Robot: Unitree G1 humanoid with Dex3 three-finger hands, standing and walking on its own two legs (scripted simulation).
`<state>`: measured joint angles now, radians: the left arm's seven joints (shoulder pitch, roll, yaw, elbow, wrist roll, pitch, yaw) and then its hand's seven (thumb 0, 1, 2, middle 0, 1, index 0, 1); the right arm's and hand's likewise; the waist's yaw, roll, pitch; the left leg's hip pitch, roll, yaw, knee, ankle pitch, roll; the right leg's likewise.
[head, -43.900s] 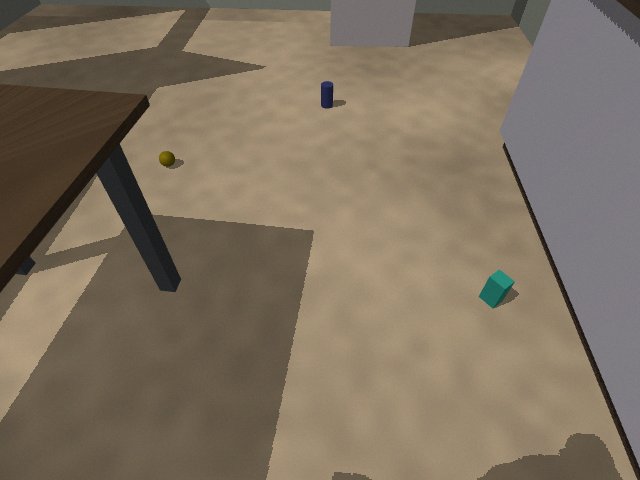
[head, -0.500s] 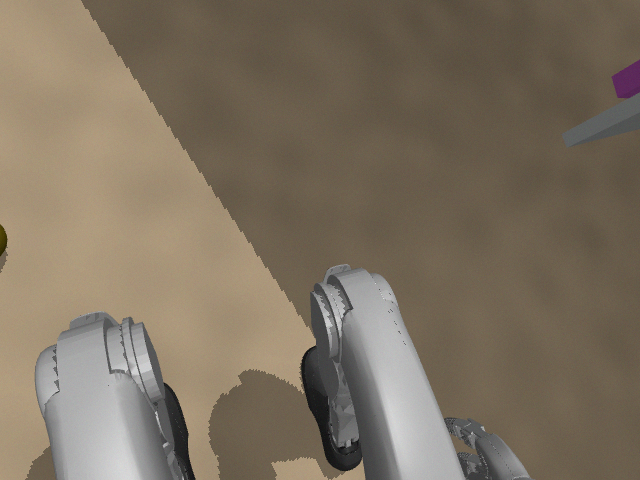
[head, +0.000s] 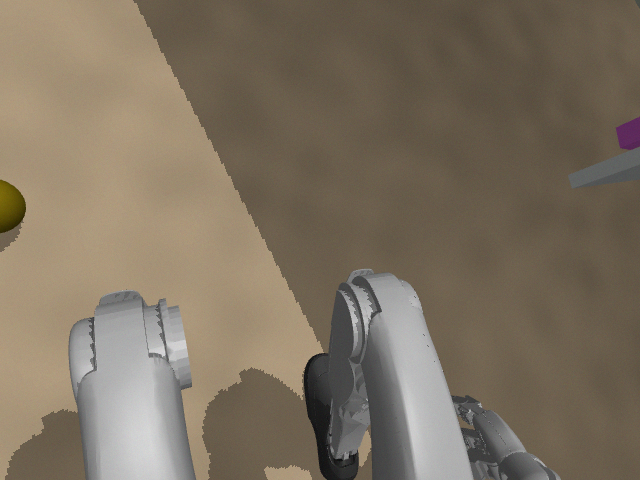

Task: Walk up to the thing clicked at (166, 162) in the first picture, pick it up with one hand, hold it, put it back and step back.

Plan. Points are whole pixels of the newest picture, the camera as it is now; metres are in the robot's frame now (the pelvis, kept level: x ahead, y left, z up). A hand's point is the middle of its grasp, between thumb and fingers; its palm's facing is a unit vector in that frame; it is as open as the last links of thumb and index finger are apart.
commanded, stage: rest palm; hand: left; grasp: from above
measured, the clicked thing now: out of the picture +0.44 +0.38 -0.27
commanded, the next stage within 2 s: close in 1.30 s
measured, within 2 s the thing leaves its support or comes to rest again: neither
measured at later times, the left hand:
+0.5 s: hand out of the picture +0.42 +0.37 -0.19, palm faces -0.46 -0.14 -0.88, open 14.2 cm
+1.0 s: hand out of the picture +0.43 +0.37 -0.22, palm faces -0.43 -0.15 -0.89, open 14.2 cm
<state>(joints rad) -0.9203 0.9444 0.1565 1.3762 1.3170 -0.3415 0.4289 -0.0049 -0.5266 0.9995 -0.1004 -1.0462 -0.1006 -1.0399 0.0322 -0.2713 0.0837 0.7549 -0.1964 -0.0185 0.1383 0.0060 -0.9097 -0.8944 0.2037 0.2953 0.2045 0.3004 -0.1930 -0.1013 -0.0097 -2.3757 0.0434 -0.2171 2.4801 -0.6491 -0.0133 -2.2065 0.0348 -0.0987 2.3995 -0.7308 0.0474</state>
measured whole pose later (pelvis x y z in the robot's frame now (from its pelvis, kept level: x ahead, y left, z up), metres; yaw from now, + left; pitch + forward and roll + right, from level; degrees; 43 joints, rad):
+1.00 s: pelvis +0.00 +0.00 -0.01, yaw -4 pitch +27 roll -13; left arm -0.94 1.05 0.21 1.62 1.29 -0.31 0.51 0.00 -0.53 1.00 -0.09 -0.99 -0.08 -0.99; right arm 0.01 -0.29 0.25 0.71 -0.27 -0.12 0.18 0.00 -0.90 -0.90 0.20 0.30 0.20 0.30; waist -0.29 -0.13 0.12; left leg -2.36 0.06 -0.29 2.54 -0.69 -0.03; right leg -2.20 0.07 -0.15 2.42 -0.72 0.06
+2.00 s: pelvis +0.00 +0.01 -0.01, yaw -5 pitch +25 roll -15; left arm -0.94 1.13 0.20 1.65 1.28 -0.31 0.52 0.00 -0.24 0.84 -0.25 -0.96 -0.27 -0.93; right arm 0.02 -0.33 0.30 0.68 -0.28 -0.16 0.20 0.01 -0.90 -0.89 0.20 0.30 0.20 0.30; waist -0.30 -0.17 0.16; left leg -2.36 0.06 -0.32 2.57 -0.69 -0.02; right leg -2.18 0.09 -0.17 2.42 -0.71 0.08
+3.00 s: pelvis +0.00 +0.01 -0.01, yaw -5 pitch +25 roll -15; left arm -0.95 1.12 0.19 1.64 1.29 -0.32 0.54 -0.01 0.05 0.51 -0.60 -0.72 -0.66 -0.66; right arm 0.01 -0.33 0.30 0.69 -0.29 -0.17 0.21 0.01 -0.89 -0.89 0.20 0.29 0.20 0.30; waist -0.29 -0.17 0.16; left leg -2.37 0.06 -0.32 2.58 -0.69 -0.02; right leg -2.18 0.09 -0.17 2.42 -0.71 0.08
